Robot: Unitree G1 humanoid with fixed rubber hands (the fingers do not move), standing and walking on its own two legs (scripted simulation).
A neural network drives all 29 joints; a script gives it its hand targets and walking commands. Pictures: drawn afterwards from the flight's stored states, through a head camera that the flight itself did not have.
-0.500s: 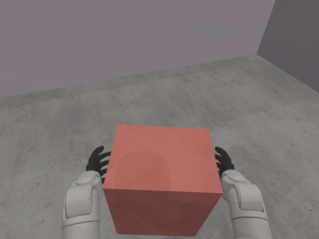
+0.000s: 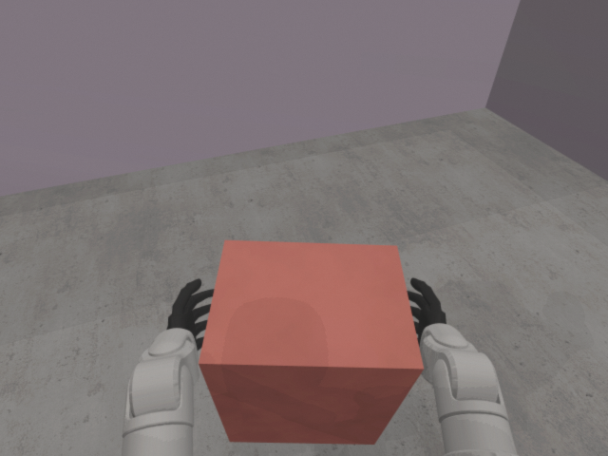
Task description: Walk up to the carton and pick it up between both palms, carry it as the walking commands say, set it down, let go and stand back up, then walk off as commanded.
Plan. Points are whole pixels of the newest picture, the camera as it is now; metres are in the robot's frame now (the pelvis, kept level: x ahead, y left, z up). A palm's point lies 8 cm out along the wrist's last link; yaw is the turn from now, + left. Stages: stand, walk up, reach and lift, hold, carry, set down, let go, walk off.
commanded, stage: carry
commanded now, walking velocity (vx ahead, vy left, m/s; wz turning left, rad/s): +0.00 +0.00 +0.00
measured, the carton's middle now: (306, 351) +0.29 +0.02 -0.03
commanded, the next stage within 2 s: hold in 0.44 s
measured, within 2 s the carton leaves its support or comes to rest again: neither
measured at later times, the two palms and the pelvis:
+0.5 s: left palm (183, 340) +0.27 +0.18 +0.05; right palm (429, 334) +0.28 -0.15 +0.04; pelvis +0.00 +0.00 +0.00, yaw +0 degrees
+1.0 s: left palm (173, 316) +0.30 +0.19 +0.06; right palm (416, 312) +0.30 -0.13 +0.06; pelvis +0.05 +0.02 +0.03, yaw +4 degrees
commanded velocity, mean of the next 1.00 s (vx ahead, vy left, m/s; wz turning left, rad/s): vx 0.00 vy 0.00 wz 0.00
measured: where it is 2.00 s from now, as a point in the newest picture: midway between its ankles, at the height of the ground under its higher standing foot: outside the picture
